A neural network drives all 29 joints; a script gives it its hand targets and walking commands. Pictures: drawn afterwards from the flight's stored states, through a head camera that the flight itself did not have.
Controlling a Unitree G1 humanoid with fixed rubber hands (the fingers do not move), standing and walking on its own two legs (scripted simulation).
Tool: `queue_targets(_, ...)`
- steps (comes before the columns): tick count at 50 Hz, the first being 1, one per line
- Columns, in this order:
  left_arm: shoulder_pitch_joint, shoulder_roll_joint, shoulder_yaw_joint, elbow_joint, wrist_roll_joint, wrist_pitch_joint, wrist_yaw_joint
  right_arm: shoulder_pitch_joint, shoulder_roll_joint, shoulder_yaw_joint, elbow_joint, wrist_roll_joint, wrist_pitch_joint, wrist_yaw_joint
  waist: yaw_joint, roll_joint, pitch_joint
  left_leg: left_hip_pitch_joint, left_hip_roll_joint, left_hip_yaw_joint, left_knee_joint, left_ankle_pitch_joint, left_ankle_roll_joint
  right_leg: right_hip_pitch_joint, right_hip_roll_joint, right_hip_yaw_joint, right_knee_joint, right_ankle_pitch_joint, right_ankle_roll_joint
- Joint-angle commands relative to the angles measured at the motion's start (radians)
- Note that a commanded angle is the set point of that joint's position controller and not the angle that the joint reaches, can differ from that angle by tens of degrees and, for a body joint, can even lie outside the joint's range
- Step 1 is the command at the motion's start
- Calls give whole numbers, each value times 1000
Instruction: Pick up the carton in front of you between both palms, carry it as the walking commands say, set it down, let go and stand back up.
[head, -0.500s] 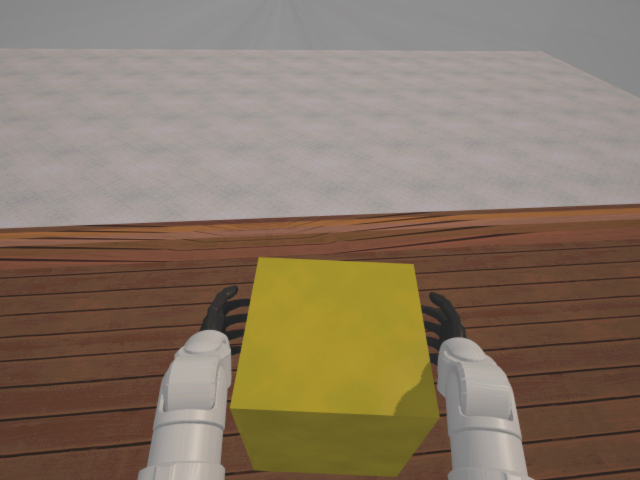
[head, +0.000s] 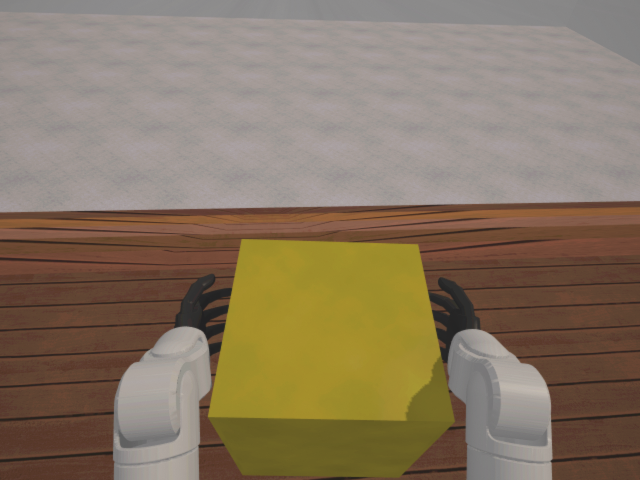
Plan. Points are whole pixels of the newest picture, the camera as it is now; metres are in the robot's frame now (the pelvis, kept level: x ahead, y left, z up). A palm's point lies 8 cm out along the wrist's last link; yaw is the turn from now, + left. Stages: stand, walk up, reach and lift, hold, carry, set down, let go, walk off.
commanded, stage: carry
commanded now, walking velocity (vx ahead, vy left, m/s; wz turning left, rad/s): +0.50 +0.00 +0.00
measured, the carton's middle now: (325, 366) +0.28 +0.01 +0.03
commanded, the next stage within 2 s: none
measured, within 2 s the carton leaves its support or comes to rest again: neither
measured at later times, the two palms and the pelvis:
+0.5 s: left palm (260, 195) +0.58 +0.14 +0.07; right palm (427, 198) +0.60 -0.16 +0.06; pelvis +0.32 -0.03 +0.00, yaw +4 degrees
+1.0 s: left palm (268, 92) +0.95 +0.18 +0.09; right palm (392, 100) +0.94 -0.12 +0.10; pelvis +0.66 +0.03 +0.00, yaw +0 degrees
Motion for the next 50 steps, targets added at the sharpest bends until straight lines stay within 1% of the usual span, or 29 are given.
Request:
queue_targets(1, -569, -807, -734, -67, -453, 41, -270, -431, 814, 641, -44, 352, 32, 221, -64, 325, -209, 666, 421, -744, -301, -86, 205, -633, 83, 23, 515, -80, -23)
queue_targets(2, -572, -811, -727, -48, -457, 43, -276, -450, 826, 643, -57, 361, 41, 218, -59, 217, -187, 639, 416, -691, -274, 66, 206, -675, 33, 80, 584, -73, -46)
queue_targets(3, -565, -824, -721, -33, -460, 44, -279, -471, 839, 648, -63, 365, 45, 218, -58, 141, -205, 632, 399, -623, -258, 133, 198, -691, 7, 96, 602, -39, -58)
queue_targets(4, -552, -841, -717, -15, -455, 42, -279, -493, 861, 662, -68, 375, 47, 220, -55, 78, -204, 602, 376, -545, -271, 160, 162, -675, -12, 103, 552, 22, -60)
queue_targets(6, -517, -870, -708, 10, -427, 31, -274, -509, 897, 687, -67, 400, 44, 232, -53, 101, -190, 560, 319, -392, -301, 237, 100, -610, 2, 66, 397, 101, -49)
queue_targets(10, -430, -920, -698, 41, -364, -1, -252, -476, 917, 709, -61, 429, 30, 264, -49, 155, -151, 545, 246, -224, -303, 387, 80, -554, 46, -13, 162, 243, -35)
queue_targets(14, -420, -914, -704, 24, -341, -16, -242, -448, 895, 715, -47, 430, 15, 280, -51, 215, -79, 458, 201, -111, -298, 500, 53, -398, 100, -112, -44, 387, -55)
queue_targets(16, -418, -914, -710, 20, -348, -19, -246, -438, 887, 714, -50, 424, 11, 282, -41, 226, -100, 433, 202, -62, -209, 659, 32, -236, 127, -144, -82, 447, -73)
queue_targets(17, -406, -915, -710, 25, -350, -22, -249, -437, 882, 715, -53, 422, 10, 282, -27, 220, -141, 412, 183, -13, -102, 698, 11, -107, 160, -178, -119, 438, -77)
queue_targets(18, -400, -914, -710, 29, -353, -24, -253, -431, 877, 716, -55, 417, 9, 282, -15, 192, -196, 343, 151, 21, 49, 658, -13, 72, 183, -201, -139, 363, -81)
queue_targets(19, -400, -915, -711, 30, -357, -25, -259, -439, 870, 715, -54, 412, 6, 282, 8, 137, -256, 205, 136, 1, 242, 437, -33, 256, 78, -74, -132, 266, -82)
queue_targets(20, -409, -895, -700, 54, -350, -31, -263, -450, 878, 724, -67, 412, 11, 283, 3, -112, -319, -42, 33, -22, 547, 113, -78, 397, -228, 460, -265, 46, -219)
queue_targets(21, -398, -922, -714, 70, -362, -37, -269, -461, 872, 723, -66, 410, 8, 284, 2, -193, -303, -220, -41, -137, 731, -266, -69, 426, -323, 691, -393, 118, -307)
queue_targets(22, -414, -944, -723, 53, -383, -43, -273, -461, 899, 730, -49, 409, -1, 284, -5, -135, -276, -264, 30, -212, 811, -265, -36, 394, -315, 588, -379, 221, -297)
queue_targets(24, -449, -998, -748, 25, -407, -61, -279, -454, 953, 732, -48, 407, -25, 283, -13, 29, -251, -248, 103, -236, 729, -157, -14, 268, -253, 403, -355, 384, -230)
queue_targets(26, -458, -1016, -766, 3, -425, -74, -284, -419, 985, 732, -37, 394, -45, 274, -16, 2, -252, -199, 114, -214, 598, -95, -20, 204, -211, 272, -378, 397, -178)
queue_targets(29, -410, -999, -777, -7, -438, -82, -299, -348, 996, 737, -20, 363, -70, 256, -12, -49, -232, -203, 95, -152, 429, -70, -40, 197, -176, 161, -410, 429, -176)
queue_targets(33, -382, -941, -770, -28, -442, -80, -307, -334, 964, 745, -59, 352, -76, 238, -11, -81, -149, -250, 71, -79, 197, 38, -53, 230, -132, 57, -405, 554, -169)
queue_targets(38, -374, -847, -733, -64, -415, -43, -284, -380, 865, 747, -134, 384, -28, 233, -2, -97, -60, -207, 39, -9, 34, 142, -29, 244, -119, -7, -382, 661, -154)
queue_targets(40, -390, -811, -718, -61, -403, -24, -274, -402, 825, 735, -137, 392, -3, 237, 0, -102, -44, -160, 25, 4, 3, 143, -5, 258, -113, -27, -316, 750, -146)
queue_targets(42, -430, -775, -713, -66, -400, -5, -265, -424, 794, 715, -127, 396, 17, 238, -29, -92, -112, 72, -42, 60, -44, 117, 8, 205, -82, -103, -110, 901, -112)
queue_targets(43, -459, -756, -712, -71, -399, 5, -261, -438, 776, 702, -112, 397, 26, 239, -45, -43, -176, 267, -59, 62, -61, 66, 7, 115, -37, -125, 64, 829, -87)
queue_targets(44, -500, -735, -711, -67, -399, 14, -258, -452, 757, 688, -105, 397, 36, 239, -82, 62, -237, 443, 118, -185, -91, -71, 21, -51, -9, -111, 301, 550, -65)
queue_targets(45, -535, -752, -720, -76, -417, 28, -253, -483, 734, 671, -70, 387, 34, 241, -76, 351, -300, 663, 379, -701, -215, -192, 182, -401, 144, -57, 603, 141, -24)
queue_targets(46, -579, -752, -724, -61, -420, 30, -250, -501, 759, 681, -64, 411, 39, 242, -76, 335, -291, 659, 397, -781, -280, -86, 214, -520, 140, 80, 765, -27, -48)
queue_targets(47, -612, -780, -720, -42, -423, 27, -248, -554, 774, 689, -75, 424, 38, 243, -75, 278, -282, 627, 372, -667, -245, 53, 202, -556, 93, 129, 823, -7, -74)
queue_targets(48, -644, -803, -719, -29, -423, 20, -247, -605, 798, 697, -71, 435, 36, 244, -72, 163, -281, 577, 347, -573, -206, 146, 175, -562, 58, 141, 815, 33, -90)
queue_targets(49, -666, -819, -720, -7, -419, 14, -244, -650, 820, 712, -71, 449, 31, 245, -78, 92, -265, 505, 318, -487, -195, 191, 146, -546, 35, 142, 759, 79, -97)
queue_targets(50, -686, -830, -718, 16, -414, 7, -240, -699, 830, 721, -67, 462, 25, 246, -74, 100, -270, 458, 297, -419, -203, 165, 120, -518, 22, 141, 702, 120, -97)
